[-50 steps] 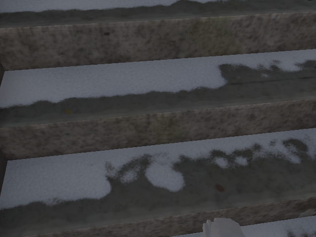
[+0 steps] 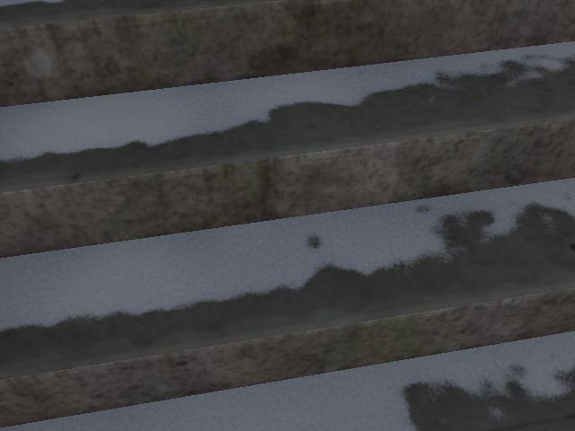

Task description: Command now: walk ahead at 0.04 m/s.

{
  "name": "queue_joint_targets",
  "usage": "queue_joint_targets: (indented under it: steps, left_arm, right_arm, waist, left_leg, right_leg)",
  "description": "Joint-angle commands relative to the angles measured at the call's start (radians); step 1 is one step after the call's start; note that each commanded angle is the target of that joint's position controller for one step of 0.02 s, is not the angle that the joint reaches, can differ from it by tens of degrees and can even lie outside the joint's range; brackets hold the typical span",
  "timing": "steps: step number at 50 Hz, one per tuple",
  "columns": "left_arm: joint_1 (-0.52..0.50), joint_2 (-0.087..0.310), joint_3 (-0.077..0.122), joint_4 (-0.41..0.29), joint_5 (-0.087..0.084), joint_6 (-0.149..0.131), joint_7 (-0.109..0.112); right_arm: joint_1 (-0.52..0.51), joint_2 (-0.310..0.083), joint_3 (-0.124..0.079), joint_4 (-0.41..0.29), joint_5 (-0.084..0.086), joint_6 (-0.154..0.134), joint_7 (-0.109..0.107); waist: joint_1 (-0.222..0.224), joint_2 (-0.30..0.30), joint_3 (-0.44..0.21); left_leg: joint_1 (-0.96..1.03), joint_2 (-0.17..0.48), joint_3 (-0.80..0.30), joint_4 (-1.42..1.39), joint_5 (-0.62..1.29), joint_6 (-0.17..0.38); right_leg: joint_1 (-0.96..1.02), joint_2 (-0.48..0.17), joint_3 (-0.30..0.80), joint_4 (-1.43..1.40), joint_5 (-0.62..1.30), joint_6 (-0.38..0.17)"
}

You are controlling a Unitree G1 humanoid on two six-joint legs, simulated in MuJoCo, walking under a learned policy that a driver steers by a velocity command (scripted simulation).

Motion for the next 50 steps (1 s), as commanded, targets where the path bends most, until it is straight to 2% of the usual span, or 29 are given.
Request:
queue_joint_targets:
  steps: [1, 2, 3, 4, 5, 6, 8, 9, 10, 11, 12, 13, 14, 16, 17, 18, 19, 20, 22, 25, 29, 35, 38, 40, 43, 45, 47, 49, 50]
  left_arm:
    - [0.045, -0.009, -0.014, -0.010, 0.003, 0.008, -0.006]
    - [0.084, -0.001, -0.014, 0.012, 0.000, 0.014, -0.026]
    - [0.008, 0.035, -0.015, -0.022, -0.014, 0.014, -0.038]
    - [-0.040, 0.058, -0.006, -0.032, -0.012, 0.003, -0.047]
    - [-0.008, 0.044, 0.001, -0.023, -0.023, -0.018, -0.059]
    - [0.025, 0.057, 0.005, -0.024, -0.022, -0.029, -0.051]
    - [-0.006, 0.045, -0.002, -0.061, -0.006, -0.033, -0.028]
    - [0.192, -0.039, -0.026, -0.013, -0.009, -0.001, 0.067]
    - [-0.145, 0.177, 0.012, -0.117, -0.048, -0.037, 0.012]
    - [-0.204, 0.138, 0.020, -0.142, -0.068, -0.039, -0.022]
    - [-0.206, 0.069, 0.009, -0.138, -0.062, -0.038, -0.038]
    - [-0.164, 0.058, 0.012, -0.124, -0.058, -0.034, -0.041]
    - [0.028, -0.031, -0.014, -0.073, -0.027, -0.007, 0.062]
    - [0.038, -0.014, -0.009, -0.047, -0.049, 0.003, 0.108]
    - [0.043, -0.010, -0.005, -0.046, -0.050, 0.003, 0.110]
    - [-0.142, 0.044, 0.005, -0.113, -0.058, -0.012, 0.027]
    - [-0.155, 0.048, 0.008, -0.126, -0.042, -0.008, -0.015]
    - [-0.113, 0.036, 0.010, -0.117, -0.031, -0.006, -0.035]
    - [-0.077, 0.036, 0.014, -0.106, -0.031, -0.017, -0.039]
    - [-0.057, 0.011, 0.010, -0.103, -0.035, -0.020, -0.032]
    - [-0.030, 0.069, 0.040, -0.107, -0.013, -0.020, -0.010]
    - [-0.039, 0.034, 0.050, -0.127, -0.008, -0.007, 0.016]
    - [-0.042, -0.006, 0.039, -0.125, -0.001, 0.012, 0.006]
    - [-0.031, -0.030, 0.029, -0.114, 0.010, 0.013, -0.003]
    - [-0.177, -0.035, 0.025, -0.165, -0.001, -0.002, -0.014]
    - [-0.341, -0.085, -0.014, -0.281, -0.001, -0.019, -0.023]
    - [-0.424, -0.153, -0.068, -0.384, 0.006, 0.003, -0.016]
    - [-0.420, -0.163, -0.098, -0.420, -0.036, 0.033, -0.002]
    - [-0.488, -0.085, -0.094, -0.476, -0.043, 0.048, 0.006]
  right_arm:
    - [-0.191, 0.070, 0.045, -0.122, -0.005, -0.050, 0.002]
    - [-0.284, 0.036, 0.046, -0.178, 0.004, -0.060, 0.017]
    - [-0.287, -0.016, 0.034, -0.199, 0.017, -0.064, 0.025]
    - [-0.202, -0.075, 0.015, -0.174, 0.040, -0.057, 0.026]
    - [-0.170, -0.089, 0.010, -0.146, 0.038, -0.055, 0.041]
    - [-0.186, -0.082, 0.003, -0.148, 0.019, -0.054, 0.064]
    - [-0.142, 0.025, 0.024, -0.122, 0.046, -0.056, 0.109]
    - [0.125, -0.046, -0.036, -0.075, -0.007, -0.026, -0.020]
    - [0.113, 0.031, -0.001, -0.083, 0.030, -0.053, 0.044]
    - [0.032, -0.019, -0.008, -0.102, 0.028, -0.047, 0.062]
    - [-0.059, -0.043, -0.014, -0.131, 0.018, -0.038, 0.065]
    - [-0.044, -0.058, -0.022, -0.120, 0.018, -0.029, 0.066]
    - [0.108, -0.064, -0.035, -0.089, 0.022, 0.018, -0.036]
    - [0.090, -0.070, -0.032, -0.079, 0.020, 0.037, -0.087]
    - [0.076, -0.062, -0.031, -0.083, 0.018, 0.033, -0.090]
    - [-0.113, 0.020, -0.004, -0.147, 0.028, 0.010, 0.019]
    - [-0.084, 0.001, -0.010, -0.139, 0.023, -0.002, 0.067]
    - [-0.049, -0.029, -0.021, -0.120, 0.018, -0.011, 0.084]
    - [-0.022, -0.040, -0.037, -0.103, 0.006, -0.022, 0.081]
    - [-0.004, -0.002, -0.032, -0.092, 0.017, -0.023, 0.071]
    - [0.037, -0.066, -0.062, -0.086, -0.011, -0.018, 0.034]
    - [0.105, -0.033, -0.069, -0.052, -0.020, -0.011, 0.001]
    - [0.170, -0.052, -0.077, -0.040, -0.026, -0.006, 0.007]
    - [0.293, -0.084, -0.081, 0.012, -0.026, 0.002, 0.006]
    - [0.592, -0.043, -0.060, 0.141, -0.045, 0.000, -0.012]
    - [0.566, 0.079, -0.001, 0.183, -0.106, 0.023, -0.010]
    - [0.436, 0.134, 0.030, 0.185, -0.123, 0.023, 0.006]
    - [0.265, 0.107, 0.030, 0.118, -0.136, -0.006, -0.001]
    - [0.241, 0.052, 0.018, 0.096, -0.118, -0.027, 0.005]
  waist:
    - [0.109, 0.015, -0.064]
    - [0.154, 0.031, -0.047]
    - [0.125, 0.025, -0.018]
    - [0.075, 0.045, 0.017]
    - [0.093, 0.104, 0.084]
    - [0.104, 0.076, 0.107]
    - [0.108, 0.035, 0.086]
    - [0.038, 0.001, 0.050]
    - [-0.064, -0.140, 0.050]
    - [-0.032, -0.041, 0.049]
    - [0.007, -0.025, 0.077]
    - [0.016, -0.014, 0.106]
    - [-0.001, -0.042, 0.085]
    - [0.014, -0.014, 0.152]
    - [0.020, 0.024, 0.125]
    - [0.029, 0.053, 0.040]
    - [0.024, 0.069, 0.027]
    - [0.037, 0.068, 0.048]
    - [0.038, 0.043, 0.049]
    - [0.039, 0.047, 0.053]
    - [0.033, 0.026, 0.111]
    - [0.032, 0.038, 0.118]
    - [0.001, 0.140, 0.135]
    - [-0.048, 0.203, 0.171]
    - [-0.194, 0.221, 0.157]
    - [-0.176, 0.086, 0.176]
    - [-0.073, 0.027, 0.194]
    - [0.020, 0.117, 0.206]
    - [0.045, 0.048, 0.175]
  left_leg:
    - [0.043, 0.130, -0.191, -0.362, 0.183, 0.069]
    - [-0.048, 0.093, -0.081, -0.389, 0.207, 0.032]
    - [-0.061, 0.092, -0.080, -0.452, 0.102, 0.003]
    - [-0.023, 0.089, -0.110, -0.449, -0.040, 0.003]
    - [-0.087, 0.127, -0.147, -0.425, -0.055, 0.014]
    - [-0.045, 0.183, -0.185, -0.384, -0.015, 0.043]
    - [0.088, 0.211, -0.238, -0.287, 0.136, 0.054]
    - [0.088, 0.153, -0.155, -0.184, 0.099, 0.013]
    - [0.162, 0.073, -0.097, -0.205, 0.031, -0.023]
    - [0.225, 0.071, -0.072, -0.190, -0.029, -0.043]
    - [0.203, 0.078, -0.076, -0.202, -0.051, -0.044]
    - [0.194, 0.081, -0.081, -0.225, -0.054, -0.039]
    - [0.278, 0.144, -0.153, -0.307, 0.030, -0.037]
    - [0.307, 0.162, -0.183, -0.370, 0.079, -0.039]
    - [0.324, 0.168, -0.190, -0.390, 0.102, -0.037]
    - [0.334, 0.095, -0.104, -0.318, 0.047, -0.047]
    - [0.320, 0.094, -0.105, -0.333, 0.048, -0.036]
    - [0.305, 0.095, -0.105, -0.334, 0.053, -0.028]
    - [0.284, 0.102, -0.106, -0.305, 0.040, -0.021]
    - [0.264, 0.111, -0.115, -0.294, 0.006, -0.023]
    - [0.224, 0.125, -0.141, -0.293, -0.138, 0.025]
    - [0.303, 0.152, -0.209, -0.330, -0.093, 0.109]
    - [0.440, 0.240, -0.357, -0.464, -0.062, 0.213]
    - [0.654, 0.421, -0.571, -0.543, 0.121, 0.322]
    - [0.942, 0.523, -0.644, -0.491, 0.437, 0.356]
    - [1.045, 0.515, -0.544, -0.468, 0.295, 0.263]
    - [0.782, 0.422, -0.352, -0.554, 0.091, 0.162]
    - [0.323, 0.279, -0.176, -0.718, 0.025, 0.121]
    - [0.113, 0.258, -0.154, -0.807, 0.013, 0.107]
  right_leg:
    - [0.039, -0.075, -0.078, -0.144, 0.027, 0.070]
    - [0.215, -0.084, -0.165, -0.290, -0.051, 0.119]
    - [0.330, -0.077, -0.210, -0.546, -0.282, 0.188]
    - [0.370, -0.047, -0.241, -0.716, -0.314, 0.238]
    - [0.519, -0.032, -0.231, -0.698, -0.104, 0.236]
    - [0.519, -0.044, -0.201, -0.751, -0.022, 0.221]
    - [0.533, -0.065, -0.187, -0.969, 0.127, 0.143]
    - [0.640, -0.104, -0.118, -1.088, 0.150, 0.086]
    - [0.530, -0.089, -0.080, -1.066, 0.214, -0.055]
    - [0.435, -0.074, -0.075, -1.114, -0.010, -0.035]
    - [0.422, -0.060, -0.081, -1.139, -0.167, -0.006]
    - [0.422, -0.051, -0.082, -1.158, -0.226, 0.005]
    - [0.443, -0.123, -0.050, -1.241, -0.203, 0.016]
    - [0.456, -0.082, -0.094, -1.229, -0.130, 0.057]
    - [0.508, -0.077, -0.108, -1.225, -0.071, 0.062]
    - [0.536, -0.021, -0.160, -1.176, -0.079, 0.050]
    - [0.550, -0.009, -0.175, -1.175, -0.066, 0.034]
    - [0.551, -0.011, -0.183, -1.177, -0.036, 0.016]
    - [0.557, -0.020, -0.181, -1.168, -0.019, -0.005]
    - [0.548, -0.027, -0.165, -1.175, -0.088, -0.002]
    - [0.511, -0.071, -0.078, -1.238, -0.387, -0.087]
    - [0.534, -0.101, -0.045, -1.233, -0.297, -0.169]
    - [0.394, 0.019, -0.228, -1.013, -0.150, -0.115]
    - [0.101, 0.026, -0.244, -0.737, -0.144, -0.092]
    - [-0.515, 0.070, -0.116, 0.479, -0.480, -0.104]
    - [-0.936, 0.062, -0.049, 0.769, -0.507, -0.196]
    - [-0.905, -0.042, -0.117, 0.622, -0.461, -0.261]
    - [-0.553, -0.093, -0.207, 0.392, -0.365, -0.257]
    - [-0.322, -0.131, -0.259, 0.102, -0.240, -0.246]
